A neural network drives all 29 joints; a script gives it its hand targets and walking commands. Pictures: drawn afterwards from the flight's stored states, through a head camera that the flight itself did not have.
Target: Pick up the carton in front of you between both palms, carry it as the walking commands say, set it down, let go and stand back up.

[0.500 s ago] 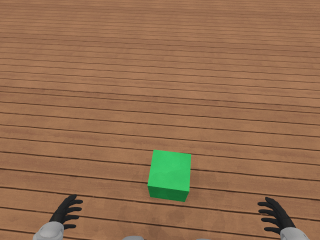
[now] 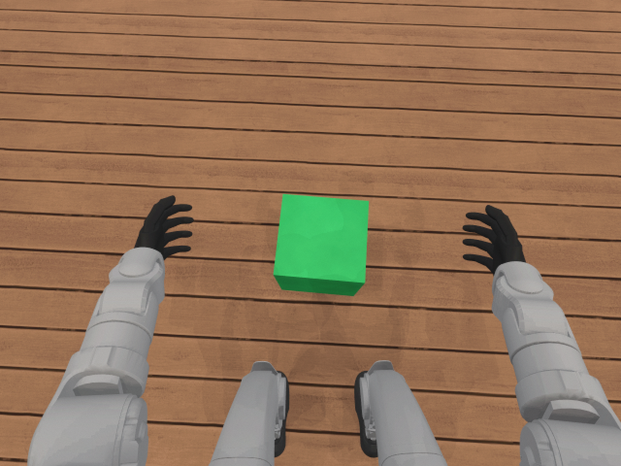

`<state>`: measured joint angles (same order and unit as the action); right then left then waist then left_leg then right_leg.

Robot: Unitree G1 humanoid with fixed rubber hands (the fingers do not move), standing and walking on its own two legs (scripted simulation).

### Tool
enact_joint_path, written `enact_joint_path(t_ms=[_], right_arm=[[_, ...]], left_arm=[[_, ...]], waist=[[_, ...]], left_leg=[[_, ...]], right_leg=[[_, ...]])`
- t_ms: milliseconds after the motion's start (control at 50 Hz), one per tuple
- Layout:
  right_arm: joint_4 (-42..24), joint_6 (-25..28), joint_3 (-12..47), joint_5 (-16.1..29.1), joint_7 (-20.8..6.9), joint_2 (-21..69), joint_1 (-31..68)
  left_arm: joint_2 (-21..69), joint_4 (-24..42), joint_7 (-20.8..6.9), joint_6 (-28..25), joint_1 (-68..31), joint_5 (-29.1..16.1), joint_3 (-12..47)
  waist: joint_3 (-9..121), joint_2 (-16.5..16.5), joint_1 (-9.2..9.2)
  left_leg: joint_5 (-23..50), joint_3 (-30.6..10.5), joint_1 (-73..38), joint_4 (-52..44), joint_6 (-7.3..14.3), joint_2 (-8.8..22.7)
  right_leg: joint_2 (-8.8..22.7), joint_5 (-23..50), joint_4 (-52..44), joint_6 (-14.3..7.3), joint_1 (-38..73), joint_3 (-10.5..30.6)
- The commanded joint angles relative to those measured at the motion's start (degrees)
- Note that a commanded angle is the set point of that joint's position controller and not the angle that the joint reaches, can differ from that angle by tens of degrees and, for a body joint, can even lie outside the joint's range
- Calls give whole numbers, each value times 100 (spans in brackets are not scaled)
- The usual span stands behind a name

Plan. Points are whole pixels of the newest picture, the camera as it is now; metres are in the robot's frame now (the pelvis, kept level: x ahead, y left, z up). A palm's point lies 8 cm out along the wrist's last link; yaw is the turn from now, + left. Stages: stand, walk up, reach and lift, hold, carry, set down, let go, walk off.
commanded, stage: reach and lift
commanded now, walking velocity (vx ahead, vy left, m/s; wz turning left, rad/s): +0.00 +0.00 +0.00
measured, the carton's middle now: (321, 249) +0.49 -0.01 -0.56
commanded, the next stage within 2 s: none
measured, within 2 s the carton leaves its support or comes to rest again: neither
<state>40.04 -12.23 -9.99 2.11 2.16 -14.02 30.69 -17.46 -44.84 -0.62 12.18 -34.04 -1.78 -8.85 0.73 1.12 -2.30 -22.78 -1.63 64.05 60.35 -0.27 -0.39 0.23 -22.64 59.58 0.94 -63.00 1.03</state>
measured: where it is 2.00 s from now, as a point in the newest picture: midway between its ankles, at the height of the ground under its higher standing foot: (322, 428)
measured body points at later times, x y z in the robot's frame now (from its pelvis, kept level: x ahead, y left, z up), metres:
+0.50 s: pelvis -0.04 +0.01 -0.04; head +0.30 +0.01 +0.25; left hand +0.54 +0.17 -0.16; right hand +0.50 -0.21 -0.16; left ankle +0.04 +0.12 -0.65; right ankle +0.04 -0.14 -0.65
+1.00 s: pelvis -0.06 +0.00 -0.24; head +0.31 +0.00 +0.01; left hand +0.52 +0.18 -0.40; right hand +0.49 -0.21 -0.40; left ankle +0.04 +0.12 -0.65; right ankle +0.04 -0.14 -0.65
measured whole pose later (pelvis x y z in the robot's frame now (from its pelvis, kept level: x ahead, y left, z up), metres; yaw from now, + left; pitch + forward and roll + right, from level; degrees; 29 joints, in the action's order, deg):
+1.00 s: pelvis -0.06 +0.00 -0.24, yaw -2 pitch +47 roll -2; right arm 52.6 -7.1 -14.0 8.5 8.8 -16.7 77.1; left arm -24.6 -60.8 4.3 7.8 -83.5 -8.2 -6.0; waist -9.0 0.1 -2.4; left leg -30.2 -3.6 125.9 109.1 -2.4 -3.3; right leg -2.7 -30.7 108.4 3.8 -124.8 2.7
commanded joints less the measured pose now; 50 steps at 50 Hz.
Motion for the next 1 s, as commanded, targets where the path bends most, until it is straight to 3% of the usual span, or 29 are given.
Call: enact_joint_path(t_ms=[0, 160, 260, 340, 460, 560, 620, 740, 880, 980], right_arm=[[-418, 79, -301, 30, 100, -787, 1643], [187, -78, -679, -110, 143, -645, 3790], [305, -179, -1026, -278, 170, -659, 4900], [289, -123, -1272, -427, 179, -588, 5422], [157, 214, -1575, -704, 134, -352, 5203], [418, 634, -1870, -1011, 55, -21, 4383], [507, 814, -1885, -1003, 49, 85, 4101], [477, 892, -1355, -429, 270, -238, 4688], [445, 710, -539, 515, 610, -840, 5778], [757, 557, -308, 769, 722, -1026, 6332]], left_arm=[[-835, 219, 32, -91, -1834, -25, -232], [-949, -653, -29, 90, -4211, 164, -488], [-1054, -937, -61, 214, -5422, 369, -677], [-1051, -918, -82, 182, -6024, 544, -830], [-719, -761, -48, -67, -5887, 858, -1062], [-204, -807, 40, -464, -5090, 1043, -1196], [-42, -777, 119, -649, -4798, 1062, -1221], [-489, -692, 344, -763, -5301, 626, -801], [-1261, -742, 480, -633, -6381, -479, 69], [-1434, -1122, 510, -493, -6964, -830, 418]], waist=[[4229, 46, -125], [4436, 78, -150], [4835, 191, -221], [5314, 295, -283], [6019, 435, -256], [5694, 353, -203], [5453, 377, -124], [5892, 263, -3], [6942, 179, -60], [6642, 264, -164]], left_leg=[[2393, 194, -1873, -302, -163, -305], [825, 301, -1155, -369, -173, -316], [511, 340, -1082, -261, -178, -318], [947, 346, -1251, -169, -188, -349], [2680, 260, -1788, 206, -219, -382], [3724, 137, -860, 978, -261, -366], [3621, 128, -5, 1535, -282, -365], [2703, 255, 1457, 2729, -265, -398], [1705, 445, 1851, 3825, -217, -337], [912, 509, 2162, 4296, -197, -233]], right_leg=[[-302, 2575, -324, 219, 1460, -236], [-322, 907, -342, 259, 378, -453], [-367, 608, -211, 278, 36, -612], [-403, 953, -117, 295, -64, -680], [-497, 2065, 126, 295, -453, -717], [-520, 2814, 769, 301, -1434, -581], [-522, 2758, 1347, 310, -2130, -532], [-506, 2419, 2688, 398, -2334, -477], [-374, 1937, 3921, 428, -1944, -579], [-262, 1109, 4384, 358, -2347, -657]])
